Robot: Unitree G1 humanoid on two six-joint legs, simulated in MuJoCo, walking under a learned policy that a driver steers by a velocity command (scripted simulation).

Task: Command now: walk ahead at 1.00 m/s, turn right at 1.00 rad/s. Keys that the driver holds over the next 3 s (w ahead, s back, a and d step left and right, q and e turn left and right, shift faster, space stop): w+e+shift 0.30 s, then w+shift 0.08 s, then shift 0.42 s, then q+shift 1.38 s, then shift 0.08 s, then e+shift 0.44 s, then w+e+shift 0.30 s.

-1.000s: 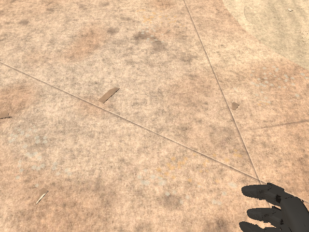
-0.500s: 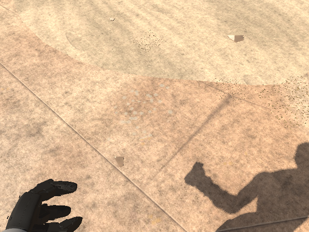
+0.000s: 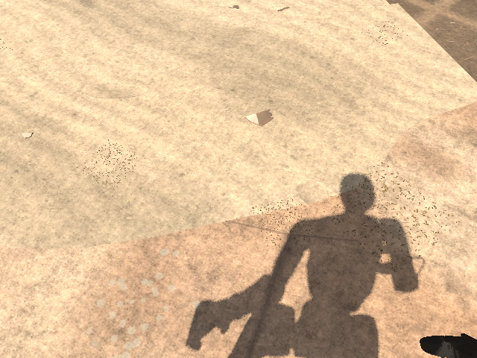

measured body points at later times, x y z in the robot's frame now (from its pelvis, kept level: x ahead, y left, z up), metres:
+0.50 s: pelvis +0.41 -0.06 +0.00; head +0.45 -0.06 +0.44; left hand +0.65 +0.13 -0.12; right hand +0.37 -0.32 -0.12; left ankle +0.32 +0.14 -0.58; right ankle +0.45 -0.08 -0.72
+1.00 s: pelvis +0.68 -0.12 +0.01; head +0.72 -0.15 +0.46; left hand +0.94 +0.05 -0.09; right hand +0.69 -0.42 -0.10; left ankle +0.82 -0.11 -0.72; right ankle +0.58 -0.24 -0.64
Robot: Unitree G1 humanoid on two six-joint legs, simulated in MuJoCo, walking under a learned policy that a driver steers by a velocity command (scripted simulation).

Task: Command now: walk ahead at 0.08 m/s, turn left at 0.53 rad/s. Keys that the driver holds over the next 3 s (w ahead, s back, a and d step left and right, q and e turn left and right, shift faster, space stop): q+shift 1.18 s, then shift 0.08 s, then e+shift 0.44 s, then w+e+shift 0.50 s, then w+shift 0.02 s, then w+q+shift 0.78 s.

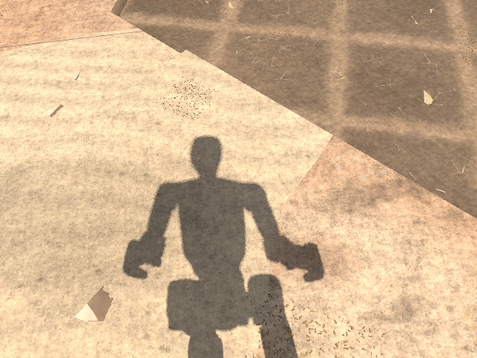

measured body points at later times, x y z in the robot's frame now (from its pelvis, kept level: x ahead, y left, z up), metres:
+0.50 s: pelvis +0.04 -0.06 +0.01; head +0.08 -0.06 +0.46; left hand +0.08 +0.26 -0.07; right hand +0.30 -0.26 -0.09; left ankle -0.01 +0.09 -0.65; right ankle +0.11 -0.16 -0.73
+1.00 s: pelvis +0.03 -0.01 +0.01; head +0.05 +0.04 +0.46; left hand -0.08 +0.31 -0.09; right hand +0.38 -0.04 -0.06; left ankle -0.04 +0.07 -0.73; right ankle +0.19 -0.05 -0.69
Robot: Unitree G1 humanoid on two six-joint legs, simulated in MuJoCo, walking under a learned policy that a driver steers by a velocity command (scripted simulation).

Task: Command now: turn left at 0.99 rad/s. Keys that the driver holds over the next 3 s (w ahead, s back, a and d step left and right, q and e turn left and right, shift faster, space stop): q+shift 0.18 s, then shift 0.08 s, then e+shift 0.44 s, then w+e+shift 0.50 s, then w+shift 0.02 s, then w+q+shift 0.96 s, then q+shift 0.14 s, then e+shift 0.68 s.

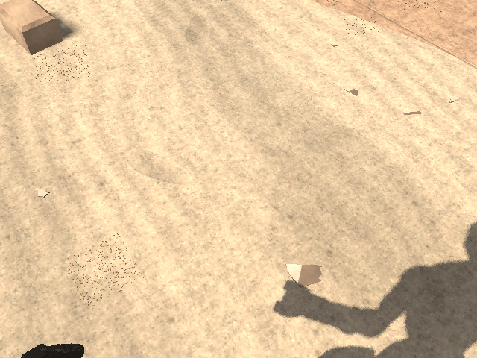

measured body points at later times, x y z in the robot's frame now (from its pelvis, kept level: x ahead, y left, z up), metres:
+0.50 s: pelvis +0.01 +0.00 +0.00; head +0.04 +0.01 +0.45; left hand +0.05 +0.29 -0.12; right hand +0.24 -0.20 -0.10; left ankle -0.03 +0.12 -0.74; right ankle +0.06 -0.13 -0.72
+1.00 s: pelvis +0.10 -0.06 +0.00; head +0.11 -0.10 +0.45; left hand +0.18 +0.21 -0.09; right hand +0.24 -0.35 -0.10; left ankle +0.14 +0.10 -0.65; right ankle +0.01 -0.12 -0.74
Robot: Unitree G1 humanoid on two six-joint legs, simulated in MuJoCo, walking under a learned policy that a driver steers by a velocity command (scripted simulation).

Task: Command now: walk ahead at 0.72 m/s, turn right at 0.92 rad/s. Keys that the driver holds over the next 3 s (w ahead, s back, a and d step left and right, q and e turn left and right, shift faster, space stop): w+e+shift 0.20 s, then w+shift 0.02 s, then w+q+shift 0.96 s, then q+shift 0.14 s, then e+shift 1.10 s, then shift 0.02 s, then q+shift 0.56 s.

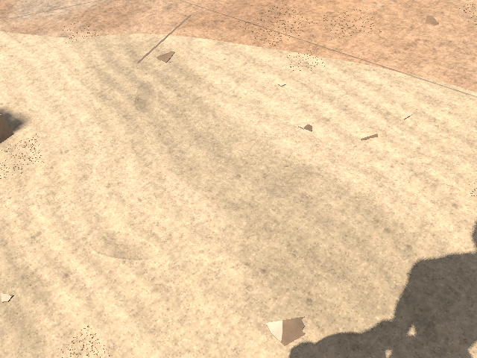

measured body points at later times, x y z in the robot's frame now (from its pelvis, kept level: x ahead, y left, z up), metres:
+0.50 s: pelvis +0.37 -0.03 +0.00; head +0.39 -0.04 +0.45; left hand +0.66 +0.13 -0.06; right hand +0.24 -0.29 -0.12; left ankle +0.34 +0.10 -0.74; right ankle +0.40 -0.16 -0.69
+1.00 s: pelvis +0.80 -0.11 -0.03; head +0.84 -0.10 +0.42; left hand +0.66 +0.15 -0.15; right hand +1.12 -0.29 -0.08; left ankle +0.99 -0.02 -0.70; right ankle +0.58 -0.24 -0.73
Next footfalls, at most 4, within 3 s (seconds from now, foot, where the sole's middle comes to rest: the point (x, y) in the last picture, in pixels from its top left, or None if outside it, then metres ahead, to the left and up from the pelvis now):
0.26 left None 0.38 0.08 -0.77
0.64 right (367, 319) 0.62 -0.24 -0.77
1.06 left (292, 203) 1.04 -0.04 -0.77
1.46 right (274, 127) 1.48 0.02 -0.82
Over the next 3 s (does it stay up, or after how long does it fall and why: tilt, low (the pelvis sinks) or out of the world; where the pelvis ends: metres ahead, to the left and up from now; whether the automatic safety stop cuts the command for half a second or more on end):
stays up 1.41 0.04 -0.05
